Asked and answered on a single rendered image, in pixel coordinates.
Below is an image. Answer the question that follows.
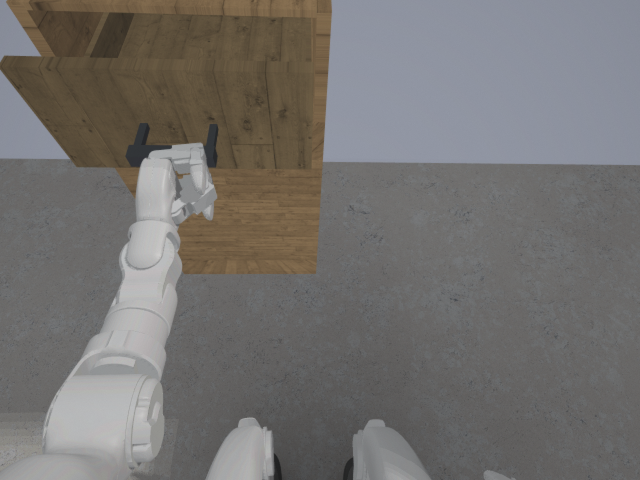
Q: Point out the left robot thigh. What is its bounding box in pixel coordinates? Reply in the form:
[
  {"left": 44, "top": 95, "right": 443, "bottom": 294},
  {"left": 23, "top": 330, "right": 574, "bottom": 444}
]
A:
[{"left": 205, "top": 425, "right": 275, "bottom": 480}]

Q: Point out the drawer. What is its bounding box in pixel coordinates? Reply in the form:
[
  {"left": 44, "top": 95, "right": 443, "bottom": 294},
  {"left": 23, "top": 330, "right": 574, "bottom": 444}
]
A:
[{"left": 0, "top": 12, "right": 314, "bottom": 169}]

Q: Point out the cabinet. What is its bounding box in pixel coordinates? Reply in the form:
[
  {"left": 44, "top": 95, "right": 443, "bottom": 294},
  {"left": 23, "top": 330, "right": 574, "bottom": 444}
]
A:
[{"left": 6, "top": 0, "right": 332, "bottom": 274}]

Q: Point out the robot thigh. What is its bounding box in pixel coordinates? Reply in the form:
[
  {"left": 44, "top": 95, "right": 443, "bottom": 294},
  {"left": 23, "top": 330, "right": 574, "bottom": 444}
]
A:
[
  {"left": 205, "top": 425, "right": 275, "bottom": 480},
  {"left": 353, "top": 427, "right": 432, "bottom": 480}
]

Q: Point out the robot left upper arm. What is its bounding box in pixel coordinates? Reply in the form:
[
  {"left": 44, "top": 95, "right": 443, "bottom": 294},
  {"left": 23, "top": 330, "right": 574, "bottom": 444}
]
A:
[{"left": 0, "top": 374, "right": 164, "bottom": 480}]

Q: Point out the robot left forearm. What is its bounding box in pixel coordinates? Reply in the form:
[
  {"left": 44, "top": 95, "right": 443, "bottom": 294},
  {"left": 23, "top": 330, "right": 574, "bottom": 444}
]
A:
[{"left": 42, "top": 220, "right": 182, "bottom": 454}]

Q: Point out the left robot hand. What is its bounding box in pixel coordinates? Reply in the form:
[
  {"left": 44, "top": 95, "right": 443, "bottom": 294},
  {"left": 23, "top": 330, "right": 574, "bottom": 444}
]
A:
[{"left": 135, "top": 143, "right": 217, "bottom": 231}]

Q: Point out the handle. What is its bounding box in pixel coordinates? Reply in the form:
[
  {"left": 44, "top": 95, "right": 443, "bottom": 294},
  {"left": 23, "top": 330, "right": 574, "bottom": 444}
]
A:
[{"left": 125, "top": 123, "right": 218, "bottom": 168}]

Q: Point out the right robot thigh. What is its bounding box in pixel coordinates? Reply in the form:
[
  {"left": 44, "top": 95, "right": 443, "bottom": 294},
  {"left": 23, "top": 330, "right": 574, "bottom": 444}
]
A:
[{"left": 353, "top": 427, "right": 432, "bottom": 480}]

